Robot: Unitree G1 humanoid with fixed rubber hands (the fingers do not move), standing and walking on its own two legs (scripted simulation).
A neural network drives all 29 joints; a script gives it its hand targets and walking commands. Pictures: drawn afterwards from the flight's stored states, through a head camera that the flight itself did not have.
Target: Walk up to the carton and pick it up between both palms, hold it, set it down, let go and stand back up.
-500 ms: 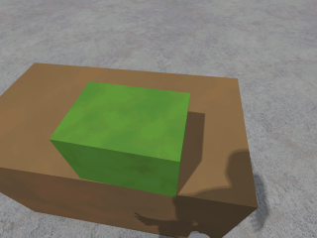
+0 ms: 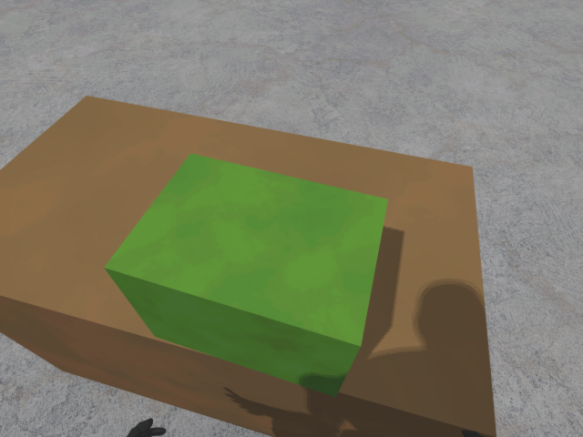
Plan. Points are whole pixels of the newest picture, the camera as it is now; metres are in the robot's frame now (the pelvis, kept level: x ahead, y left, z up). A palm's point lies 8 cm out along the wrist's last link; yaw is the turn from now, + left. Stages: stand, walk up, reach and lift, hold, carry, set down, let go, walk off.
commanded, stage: walk up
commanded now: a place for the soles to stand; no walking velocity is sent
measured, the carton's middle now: (262, 273) +0.36 +0.06 +0.00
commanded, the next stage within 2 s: none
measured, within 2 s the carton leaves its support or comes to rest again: neither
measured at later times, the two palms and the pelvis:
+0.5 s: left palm out of the picture +0.08 +0.26 -0.10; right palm out of the picture +0.08 -0.25 -0.11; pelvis +0.00 +0.00 +0.01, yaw +2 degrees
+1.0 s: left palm out of the picture +0.04 +0.43 -0.13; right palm out of the picture +0.04 -0.12 -0.13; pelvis -0.04 +0.14 -0.02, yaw -5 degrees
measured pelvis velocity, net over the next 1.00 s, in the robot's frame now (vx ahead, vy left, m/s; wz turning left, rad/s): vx -0.04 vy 0.14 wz -0.08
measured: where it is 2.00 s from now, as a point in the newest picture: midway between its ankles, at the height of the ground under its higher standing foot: outside the picture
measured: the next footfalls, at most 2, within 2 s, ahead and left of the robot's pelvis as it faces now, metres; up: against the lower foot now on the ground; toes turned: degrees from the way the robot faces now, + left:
left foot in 0.82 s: +0.05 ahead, +0.24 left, +0.00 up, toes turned +0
right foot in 1.20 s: -0.02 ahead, +0.10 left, +0.00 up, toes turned -18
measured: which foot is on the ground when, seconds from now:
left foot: down 0.00-0.54, up 0.56-0.80, down 0.82-1.00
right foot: down 0.00-0.84, up 0.86-1.00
